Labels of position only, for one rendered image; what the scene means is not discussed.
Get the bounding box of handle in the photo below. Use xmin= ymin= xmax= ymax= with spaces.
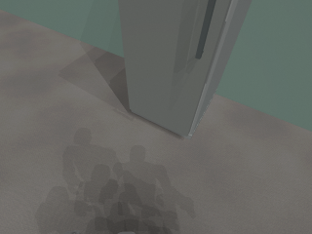
xmin=195 ymin=0 xmax=216 ymax=59

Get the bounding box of fridge door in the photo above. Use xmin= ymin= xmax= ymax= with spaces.
xmin=118 ymin=0 xmax=232 ymax=137

